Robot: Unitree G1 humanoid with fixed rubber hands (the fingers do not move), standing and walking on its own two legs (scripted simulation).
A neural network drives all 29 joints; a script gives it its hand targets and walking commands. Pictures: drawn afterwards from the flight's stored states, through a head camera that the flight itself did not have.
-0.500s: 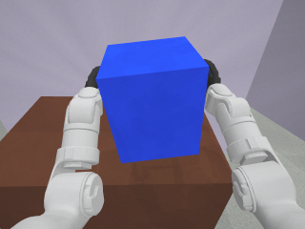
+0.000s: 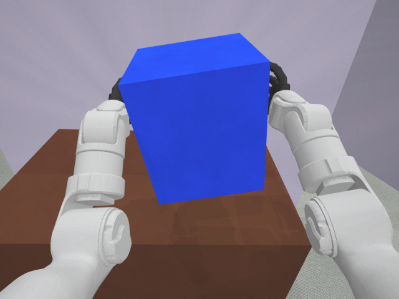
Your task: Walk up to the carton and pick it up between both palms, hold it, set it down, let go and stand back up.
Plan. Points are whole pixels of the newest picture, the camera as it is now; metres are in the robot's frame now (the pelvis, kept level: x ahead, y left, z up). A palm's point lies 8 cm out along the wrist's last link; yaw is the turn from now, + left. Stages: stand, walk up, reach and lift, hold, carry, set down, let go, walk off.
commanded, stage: reach and lift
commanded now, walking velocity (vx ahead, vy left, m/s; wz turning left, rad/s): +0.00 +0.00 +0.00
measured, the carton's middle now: (199, 118) +0.40 -0.02 +0.26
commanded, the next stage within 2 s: hold in 0.22 s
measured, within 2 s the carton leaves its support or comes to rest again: neither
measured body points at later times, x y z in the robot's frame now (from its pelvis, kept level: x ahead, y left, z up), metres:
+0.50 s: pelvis +0.00 +0.00 +0.00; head -0.09 +0.00 +0.44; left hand +0.39 +0.14 +0.30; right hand +0.39 -0.17 +0.32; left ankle -0.01 +0.14 -0.75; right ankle +0.03 -0.15 -0.75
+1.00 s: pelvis -0.01 +0.00 +0.00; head -0.09 +0.00 +0.44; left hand +0.39 +0.14 +0.31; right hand +0.39 -0.16 +0.33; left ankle -0.01 +0.14 -0.75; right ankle +0.03 -0.15 -0.75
